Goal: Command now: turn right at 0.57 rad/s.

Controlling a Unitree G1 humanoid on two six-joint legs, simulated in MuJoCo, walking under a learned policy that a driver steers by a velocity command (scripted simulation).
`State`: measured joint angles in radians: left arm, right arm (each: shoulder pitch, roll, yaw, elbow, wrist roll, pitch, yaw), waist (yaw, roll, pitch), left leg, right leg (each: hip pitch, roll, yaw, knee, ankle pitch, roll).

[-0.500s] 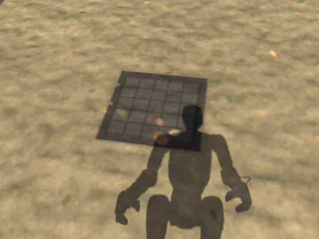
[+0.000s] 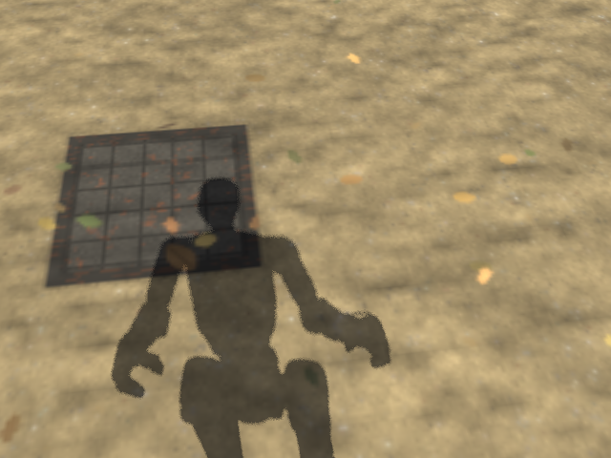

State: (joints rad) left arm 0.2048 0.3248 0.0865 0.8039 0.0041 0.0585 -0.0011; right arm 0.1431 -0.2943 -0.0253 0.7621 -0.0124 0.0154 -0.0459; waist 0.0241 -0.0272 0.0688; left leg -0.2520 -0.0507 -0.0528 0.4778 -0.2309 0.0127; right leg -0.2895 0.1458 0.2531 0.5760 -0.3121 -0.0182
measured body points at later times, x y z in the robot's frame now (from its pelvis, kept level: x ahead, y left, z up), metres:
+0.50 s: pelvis +0.00 -0.01 +0.01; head +0.01 -0.03 +0.46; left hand +0.14 +0.23 -0.11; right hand +0.03 -0.28 -0.14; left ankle +0.01 +0.10 -0.73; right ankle -0.03 -0.11 -0.73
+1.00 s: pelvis +0.11 +0.03 +0.01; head +0.12 +0.05 +0.46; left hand +0.15 +0.29 -0.15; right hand +0.11 -0.25 -0.12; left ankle +0.10 +0.10 -0.73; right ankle +0.01 -0.09 -0.67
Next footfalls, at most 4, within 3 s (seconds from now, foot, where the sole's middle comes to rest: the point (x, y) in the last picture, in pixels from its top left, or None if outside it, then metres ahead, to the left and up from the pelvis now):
0.38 right None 0.01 -0.11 -0.77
0.88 left None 0.14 0.10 -0.77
1.38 right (354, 449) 0.47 -0.08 -0.77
1.94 left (294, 328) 0.75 0.05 -0.77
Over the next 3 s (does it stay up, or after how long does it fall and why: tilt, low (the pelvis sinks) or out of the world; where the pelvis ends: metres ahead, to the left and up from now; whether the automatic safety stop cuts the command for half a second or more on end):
stays up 1.15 0.16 -0.01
